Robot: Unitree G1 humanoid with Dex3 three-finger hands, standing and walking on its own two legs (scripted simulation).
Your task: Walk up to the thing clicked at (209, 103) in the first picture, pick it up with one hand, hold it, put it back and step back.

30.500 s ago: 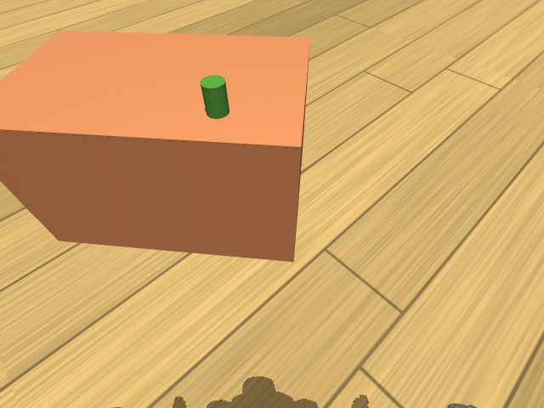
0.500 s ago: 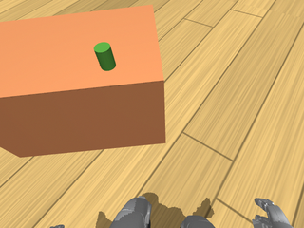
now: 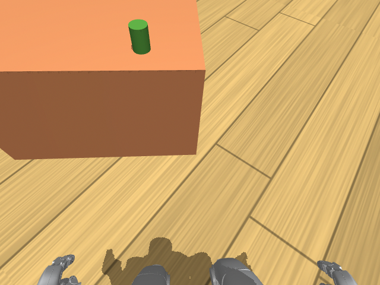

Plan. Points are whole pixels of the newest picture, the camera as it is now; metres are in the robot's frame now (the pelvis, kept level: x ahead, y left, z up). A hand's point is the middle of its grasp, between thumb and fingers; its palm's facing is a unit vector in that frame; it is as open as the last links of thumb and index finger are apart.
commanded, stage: step back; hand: left
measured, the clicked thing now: (140, 37) +0.94 +0.21 -0.06
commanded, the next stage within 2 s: stand in 1.58 s
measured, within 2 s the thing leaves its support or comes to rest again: neither
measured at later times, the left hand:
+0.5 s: hand out of the picture -0.07 +0.27 -0.15, palm faces +0.05 -0.91 -0.42, open 7.4 cm
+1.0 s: hand out of the picture -0.15 +0.27 -0.16, palm faces +0.03 -0.93 -0.37, open 7.4 cm
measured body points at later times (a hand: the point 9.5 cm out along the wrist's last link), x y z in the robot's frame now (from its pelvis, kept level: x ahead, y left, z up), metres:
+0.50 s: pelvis -0.17 -0.01 -0.01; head -0.12 -0.01 +0.43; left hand -0.07 +0.32 -0.12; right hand -0.06 -0.31 -0.14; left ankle -0.18 +0.10 -0.73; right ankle -0.10 -0.14 -0.73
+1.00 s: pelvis -0.19 +0.00 +0.00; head -0.18 +0.01 +0.44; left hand -0.15 +0.32 -0.13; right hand -0.11 -0.31 -0.12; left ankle -0.18 +0.13 -0.73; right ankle -0.20 -0.15 -0.73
